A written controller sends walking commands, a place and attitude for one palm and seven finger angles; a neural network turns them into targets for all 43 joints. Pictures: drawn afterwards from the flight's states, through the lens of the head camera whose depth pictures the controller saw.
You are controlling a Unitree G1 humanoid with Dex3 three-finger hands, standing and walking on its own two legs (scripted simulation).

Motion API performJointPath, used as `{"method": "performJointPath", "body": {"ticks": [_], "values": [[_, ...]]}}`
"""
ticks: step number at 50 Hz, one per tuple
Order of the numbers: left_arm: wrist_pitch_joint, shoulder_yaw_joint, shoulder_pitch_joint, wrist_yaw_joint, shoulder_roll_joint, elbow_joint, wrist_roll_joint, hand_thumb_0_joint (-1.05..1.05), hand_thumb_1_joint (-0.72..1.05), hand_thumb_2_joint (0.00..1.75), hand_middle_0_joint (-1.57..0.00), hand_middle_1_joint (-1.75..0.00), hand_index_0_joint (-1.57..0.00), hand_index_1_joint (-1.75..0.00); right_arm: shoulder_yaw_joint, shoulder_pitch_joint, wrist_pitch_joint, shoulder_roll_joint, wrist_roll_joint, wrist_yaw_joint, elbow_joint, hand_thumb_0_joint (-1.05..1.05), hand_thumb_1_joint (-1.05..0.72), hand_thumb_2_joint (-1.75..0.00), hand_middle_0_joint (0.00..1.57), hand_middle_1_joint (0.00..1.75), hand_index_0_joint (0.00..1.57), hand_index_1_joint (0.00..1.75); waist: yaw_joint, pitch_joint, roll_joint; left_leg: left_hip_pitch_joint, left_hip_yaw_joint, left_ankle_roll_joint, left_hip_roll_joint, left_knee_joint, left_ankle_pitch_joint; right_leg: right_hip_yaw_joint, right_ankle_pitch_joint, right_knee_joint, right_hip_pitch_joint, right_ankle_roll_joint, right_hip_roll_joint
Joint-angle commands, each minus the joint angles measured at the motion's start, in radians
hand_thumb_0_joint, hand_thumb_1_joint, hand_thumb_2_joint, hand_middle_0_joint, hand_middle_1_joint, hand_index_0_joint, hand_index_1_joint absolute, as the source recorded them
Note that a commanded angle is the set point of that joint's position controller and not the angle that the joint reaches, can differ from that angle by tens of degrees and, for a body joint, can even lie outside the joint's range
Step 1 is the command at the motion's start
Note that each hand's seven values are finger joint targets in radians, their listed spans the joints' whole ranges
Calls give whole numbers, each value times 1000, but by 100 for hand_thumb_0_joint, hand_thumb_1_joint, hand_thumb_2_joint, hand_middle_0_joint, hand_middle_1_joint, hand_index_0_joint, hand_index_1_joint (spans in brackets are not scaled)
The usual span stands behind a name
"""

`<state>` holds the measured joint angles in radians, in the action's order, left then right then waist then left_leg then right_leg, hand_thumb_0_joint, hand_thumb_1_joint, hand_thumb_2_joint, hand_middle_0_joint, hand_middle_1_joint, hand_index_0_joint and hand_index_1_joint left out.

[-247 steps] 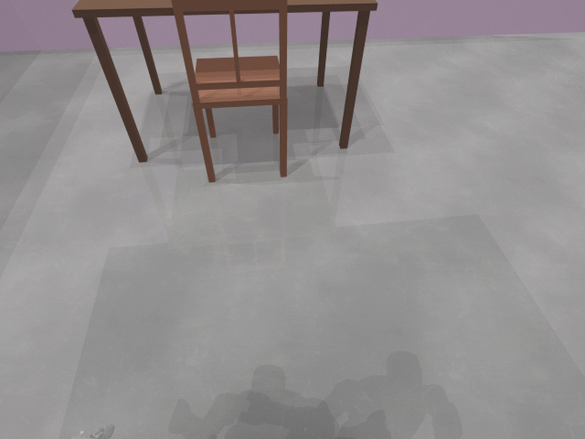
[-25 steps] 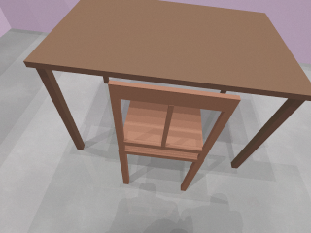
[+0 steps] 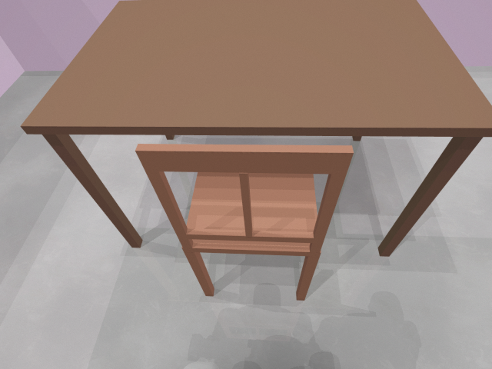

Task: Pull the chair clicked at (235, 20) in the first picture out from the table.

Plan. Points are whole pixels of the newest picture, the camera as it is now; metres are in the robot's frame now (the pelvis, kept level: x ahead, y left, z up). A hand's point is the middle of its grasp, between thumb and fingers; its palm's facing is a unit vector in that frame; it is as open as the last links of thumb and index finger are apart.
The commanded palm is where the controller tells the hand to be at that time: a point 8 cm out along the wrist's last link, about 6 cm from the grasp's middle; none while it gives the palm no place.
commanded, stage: come to a stop and stand still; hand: left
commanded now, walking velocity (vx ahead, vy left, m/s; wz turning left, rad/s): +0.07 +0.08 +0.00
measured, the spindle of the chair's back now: (246, 206) +0.47 +0.03 -0.11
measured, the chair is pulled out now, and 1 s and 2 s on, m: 0.00 0.00 0.00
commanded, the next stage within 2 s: look again from close up in 0.42 s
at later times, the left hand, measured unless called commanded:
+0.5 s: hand out of the picture -0.06 +0.19 -0.17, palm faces +0.06 -0.98 -0.17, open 7.4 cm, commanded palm none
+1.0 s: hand out of the picture +0.00 +0.19 -0.17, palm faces +0.05 -0.97 -0.23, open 7.3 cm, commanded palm none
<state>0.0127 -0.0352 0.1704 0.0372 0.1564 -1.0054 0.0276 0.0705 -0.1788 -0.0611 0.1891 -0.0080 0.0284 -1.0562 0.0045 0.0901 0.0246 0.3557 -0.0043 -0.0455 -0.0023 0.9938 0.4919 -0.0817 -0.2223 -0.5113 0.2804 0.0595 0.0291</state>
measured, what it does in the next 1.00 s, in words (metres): steps on the spot: left foot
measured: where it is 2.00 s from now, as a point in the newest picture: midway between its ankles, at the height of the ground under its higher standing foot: outside the picture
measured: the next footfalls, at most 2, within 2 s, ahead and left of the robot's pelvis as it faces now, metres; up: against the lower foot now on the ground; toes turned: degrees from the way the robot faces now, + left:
left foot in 0.20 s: -0.02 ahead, +0.15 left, +0.00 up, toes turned +2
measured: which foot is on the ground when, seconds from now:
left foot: up 0.00-0.18, down 0.20-1.00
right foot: down 0.00-1.00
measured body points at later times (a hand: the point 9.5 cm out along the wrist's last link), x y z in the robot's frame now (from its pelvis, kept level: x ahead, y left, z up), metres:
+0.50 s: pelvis -0.02 +0.02 +0.00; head -0.02 +0.02 +0.45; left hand -0.06 +0.24 -0.16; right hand -0.05 -0.18 -0.16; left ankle -0.07 +0.15 -0.74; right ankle +0.03 -0.08 -0.74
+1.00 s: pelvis -0.01 +0.02 +0.00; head -0.02 +0.00 +0.45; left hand +0.00 +0.24 -0.15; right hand -0.02 -0.19 -0.17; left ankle -0.07 +0.15 -0.74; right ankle +0.03 -0.08 -0.74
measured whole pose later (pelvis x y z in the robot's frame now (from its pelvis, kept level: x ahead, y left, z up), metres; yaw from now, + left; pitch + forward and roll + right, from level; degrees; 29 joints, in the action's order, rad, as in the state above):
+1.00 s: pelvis -0.01 +0.02 +0.00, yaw +0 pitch -2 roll +1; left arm -0.03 -0.01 0.29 0.03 0.14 -1.11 0.01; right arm -0.01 -0.34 0.03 0.13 -0.01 0.04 -1.11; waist 0.01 0.01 0.04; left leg 0.08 -0.01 -0.02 0.02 0.45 0.34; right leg -0.07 -0.21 -0.51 0.27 0.03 0.01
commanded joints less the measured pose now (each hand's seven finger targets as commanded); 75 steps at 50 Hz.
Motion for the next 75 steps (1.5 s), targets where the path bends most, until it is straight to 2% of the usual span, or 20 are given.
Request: {"method": "performJointPath", "body": {"ticks": [1,5,8,10,11,12,14,19,23,25,26,27,28,29,31,33,37,43,52,75], "values": [[-5,-49,75,14,205,39,4,0,90,90,-20,-30,-20,-30,-3,-62,11,39,-2,-12,53,0,-90,-90,20,30,20,30,-38,-123,-181,2,1,-6,22,-110,-14,257,344,192,-119,143,263],[-4,-52,76,7,208,31,6,0,90,90,-20,-30,-20,-30,-19,-102,32,23,-1,-15,49,0,-90,-90,20,30,20,30,-35,-141,-176,-98,-33,14,16,-371,-72,274,73,226,-101,117,231],[-1,-34,41,-1,159,16,-9,0,90,90,-20,-30,-20,-30,-33,-199,49,19,-4,-8,-3,0,-90,-90,20,30,20,30,9,-114,-121,-310,-32,35,24,-648,-219,201,-206,213,43,23,134],[5,-17,51,-8,79,19,-18,0,90,90,-20,-30,-20,-30,-33,-180,60,82,-20,-3,9,0,-90,-90,20,30,20,30,-13,-24,84,-116,163,98,178,-784,-48,105,-150,99,31,-41,25],[7,-13,52,-13,75,7,-14,0,90,90,-20,-30,-20,-30,-35,-128,63,95,-21,0,15,0,-90,-90,20,30,20,30,-23,-2,145,-3,218,121,222,-862,65,46,-78,34,-43,-61,9],[8,-12,50,-14,69,-8,-4,0,90,90,-20,-30,-20,-30,-40,-84,67,88,-18,3,20,0,-90,-90,20,30,20,30,-33,42,173,47,215,121,215,-888,67,40,-34,-3,-79,-64,8],[4,-5,103,-21,62,-41,-3,0,90,90,-20,-30,-20,-30,-44,-76,74,79,-14,11,14,0,-90,-90,20,30,20,30,-48,36,131,3,167,118,190,-855,-20,44,2,-1,-93,-59,9],[-3,6,165,-22,54,-92,-6,0,90,90,-20,-30,-20,-30,-43,-127,76,65,-5,17,-18,0,-90,-90,20,30,20,30,-38,81,61,-17,128,111,164,-817,-19,56,22,57,-94,-63,15],[-17,13,210,-15,47,-125,-13,0,90,90,-20,-30,-20,-30,-49,-176,73,24,0,17,-46,0,-90,-90,20,30,20,30,-29,86,-55,-59,72,88,105,-745,-103,122,28,159,-88,-49,34],[-26,16,214,-10,43,-133,-17,0,90,90,-20,-30,-20,-30,-55,-211,75,3,2,18,-63,0,-90,-90,20,30,20,30,-12,48,-64,-122,43,76,88,-706,-185,150,8,197,-72,-42,55],[-67,22,294,42,75,-171,-6,0,90,90,-20,-30,-20,-30,-62,-115,104,55,-4,5,-20,0,-90,-90,20,30,20,30,-51,-17,0,-101,-25,46,110,-516,-407,139,528,45,-144,-33,113],[-67,12,288,33,121,-145,-13,0,90,90,-20,-30,-20,-30,-58,-199,97,-1,-2,6,13,0,-90,-90,20,30,20,30,0,-150,28,-122,3,41,54,-528,-159,200,337,74,-175,-5,147],[-67,5,244,20,144,-129,-16,0,90,90,-20,-30,-20,-30,-60,-207,90,1,-8,2,8,0,-90,-90,20,30,20,30,5,-191,31,-140,-5,51,50,-541,-132,188,164,58,-157,10,132],[-64,11,236,13,100,-120,-12,0,90,90,-20,-30,-20,-30,-60,-221,95,-4,-10,3,11,0,-90,-90,20,30,20,30,6,-181,-6,-139,13,60,60,-536,-183,180,56,55,-110,9,111],[-57,23,222,6,54,-120,-9,0,90,90,-20,-30,-20,-30,-64,-242,95,-6,-7,6,7,0,-90,-90,20,30,20,30,14,-65,-58,-111,31,72,79,-541,-246,161,-7,76,-24,0,87],[-58,29,212,3,47,-120,-12,0,90,90,-20,-30,-20,-30,-71,-253,97,-20,-5,7,2,0,-90,-90,20,30,20,30,14,-20,-21,-105,37,71,84,-570,-284,154,43,84,-19,1,79],[-60,25,215,5,46,-121,-17,0,90,90,-20,-30,-20,-30,-73,-259,104,-5,-1,10,-9,0,-90,-90,20,30,20,30,10,-30,-61,-109,38,66,84,-592,-316,146,171,66,-82,-4,80],[-48,21,194,3,61,-105,-19,0,90,90,-20,-30,-20,-30,-75,-241,96,-3,-4,8,-22,0,-90,-90,20,30,20,30,-4,47,-37,-84,37,63,78,-645,-249,147,63,109,-63,-7,78],[-48,14,172,1,81,-75,-20,0,90,90,-20,-30,-20,-30,-76,-246,98,13,-5,5,-39,0,-90,-90,20,30,20,30,-6,-18,-33,-109,39,60,80,-651,-275,142,93,112,-116,-9,86],[-44,17,197,0,65,-90,-18,0,90,90,-20,-30,-20,-30,-79,-262,97,3,-1,7,-72,0,-90,-90,20,30,20,30,-7,0,-19,-112,38,65,82,-663,-262,141,50,131,-96,-15,79]]}}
